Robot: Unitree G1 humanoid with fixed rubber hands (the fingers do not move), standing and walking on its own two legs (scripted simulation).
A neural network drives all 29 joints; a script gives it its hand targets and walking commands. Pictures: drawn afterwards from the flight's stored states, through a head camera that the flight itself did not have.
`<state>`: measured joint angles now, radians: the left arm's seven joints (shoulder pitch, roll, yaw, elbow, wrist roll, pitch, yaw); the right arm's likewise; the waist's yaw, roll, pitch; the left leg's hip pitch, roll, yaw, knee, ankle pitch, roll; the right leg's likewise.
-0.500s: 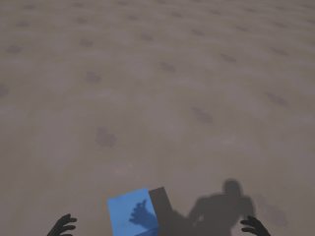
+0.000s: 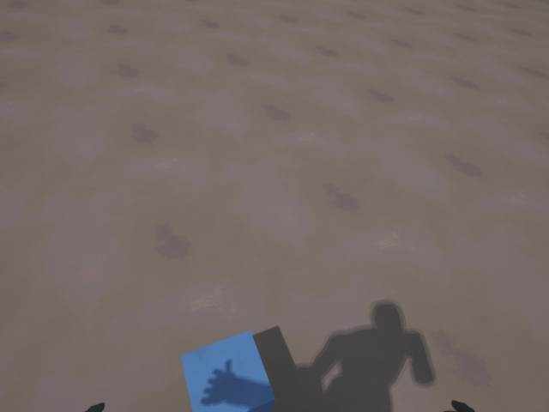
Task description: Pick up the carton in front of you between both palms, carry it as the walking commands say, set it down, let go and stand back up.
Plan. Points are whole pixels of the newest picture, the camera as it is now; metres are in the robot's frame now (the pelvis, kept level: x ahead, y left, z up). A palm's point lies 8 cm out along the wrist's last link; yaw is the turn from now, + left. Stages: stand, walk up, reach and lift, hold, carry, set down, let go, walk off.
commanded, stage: stand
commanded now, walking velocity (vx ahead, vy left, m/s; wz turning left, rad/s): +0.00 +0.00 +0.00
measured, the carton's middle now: (227, 389) +0.34 +0.10 -0.65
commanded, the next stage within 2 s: none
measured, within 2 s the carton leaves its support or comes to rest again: neither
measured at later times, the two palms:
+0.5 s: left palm out of the picture +0.07 +0.30 -0.11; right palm out of the picture +0.08 -0.31 -0.08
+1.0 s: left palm out of the picture +0.05 +0.30 -0.11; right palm out of the picture +0.07 -0.32 -0.09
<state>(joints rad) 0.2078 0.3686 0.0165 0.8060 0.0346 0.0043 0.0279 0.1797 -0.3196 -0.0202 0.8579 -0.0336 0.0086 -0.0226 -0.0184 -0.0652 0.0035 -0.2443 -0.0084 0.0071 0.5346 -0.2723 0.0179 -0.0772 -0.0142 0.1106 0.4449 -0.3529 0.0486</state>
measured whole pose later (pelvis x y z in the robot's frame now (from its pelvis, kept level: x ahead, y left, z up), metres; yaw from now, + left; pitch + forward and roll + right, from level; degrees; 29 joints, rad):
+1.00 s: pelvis -0.02 -0.01 +0.01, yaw +1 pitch -3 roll +0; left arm 0.18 0.40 0.01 1.00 0.02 -0.01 0.02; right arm 0.12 -0.38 -0.01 1.05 -0.02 0.00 -0.01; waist -0.01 -0.03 0.03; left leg -0.19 0.00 -0.02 0.42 -0.18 0.00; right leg -0.02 -0.01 0.09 0.35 -0.28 0.04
